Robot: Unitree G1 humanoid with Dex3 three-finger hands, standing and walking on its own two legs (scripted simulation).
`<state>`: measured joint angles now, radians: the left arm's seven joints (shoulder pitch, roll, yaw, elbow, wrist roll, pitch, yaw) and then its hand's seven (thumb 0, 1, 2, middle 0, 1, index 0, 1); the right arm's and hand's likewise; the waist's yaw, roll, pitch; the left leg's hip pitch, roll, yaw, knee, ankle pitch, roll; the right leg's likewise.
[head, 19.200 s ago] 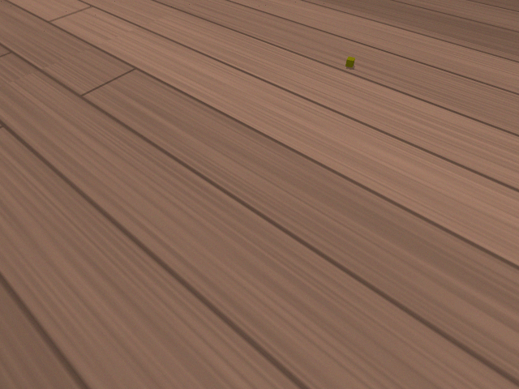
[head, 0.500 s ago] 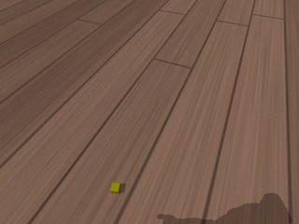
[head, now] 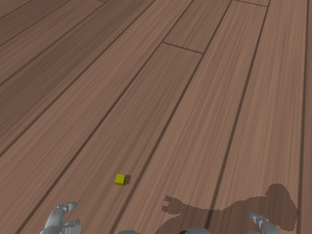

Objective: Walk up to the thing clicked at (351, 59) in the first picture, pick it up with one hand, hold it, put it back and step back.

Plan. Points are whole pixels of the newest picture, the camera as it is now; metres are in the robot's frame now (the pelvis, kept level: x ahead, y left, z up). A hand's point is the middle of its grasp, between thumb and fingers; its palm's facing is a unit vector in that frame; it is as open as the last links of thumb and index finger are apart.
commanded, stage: rise first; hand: left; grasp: from above
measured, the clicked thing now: (120, 179) +0.45 +0.24 -0.74
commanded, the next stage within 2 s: none
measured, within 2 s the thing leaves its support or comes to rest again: neither
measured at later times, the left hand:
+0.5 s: hand (77, 233) +0.14 +0.26 -0.21, palm faces -0.18 -0.88 -0.44, open 13.9 cm
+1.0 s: hand (88, 217) +0.20 +0.28 -0.36, palm faces -0.45 -0.61 -0.65, open 14.0 cm
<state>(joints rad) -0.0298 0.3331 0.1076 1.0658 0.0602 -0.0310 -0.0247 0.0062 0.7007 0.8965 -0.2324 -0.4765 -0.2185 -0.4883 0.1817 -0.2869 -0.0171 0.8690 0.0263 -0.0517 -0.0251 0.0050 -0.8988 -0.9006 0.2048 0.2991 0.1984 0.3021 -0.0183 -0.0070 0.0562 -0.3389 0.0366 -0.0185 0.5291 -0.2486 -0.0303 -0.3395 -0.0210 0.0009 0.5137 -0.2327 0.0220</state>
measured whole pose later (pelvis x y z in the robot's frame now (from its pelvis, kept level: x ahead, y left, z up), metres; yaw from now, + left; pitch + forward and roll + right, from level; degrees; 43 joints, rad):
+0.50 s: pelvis +0.00 +0.01 -0.07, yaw +0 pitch +16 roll -2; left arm 0.22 0.31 0.13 0.53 0.27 0.14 -0.02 0.00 -0.49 0.97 -0.15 -0.97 -0.13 -0.99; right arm 0.18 -0.23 -0.05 0.60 0.00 -0.13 -0.02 0.01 -0.89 -0.90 0.21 0.30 0.20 0.30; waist -0.02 0.00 -0.08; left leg -0.86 0.03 -0.04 1.09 -0.51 -0.02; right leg -0.84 -0.02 0.00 1.05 -0.48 0.04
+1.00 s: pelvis -0.03 +0.01 -0.22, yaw +0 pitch +31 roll -2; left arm 0.00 0.45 0.13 0.58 0.58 -0.09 0.01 0.00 -0.49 0.97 -0.08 -1.03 -0.07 -1.04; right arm 0.08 -0.28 -0.06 0.58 -0.01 -0.18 0.03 0.01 -0.83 -0.89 0.21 0.30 0.20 0.30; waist -0.03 0.00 -0.19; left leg -1.56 0.01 -0.07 1.70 -0.69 -0.03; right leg -1.54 -0.02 0.00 1.67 -0.67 0.04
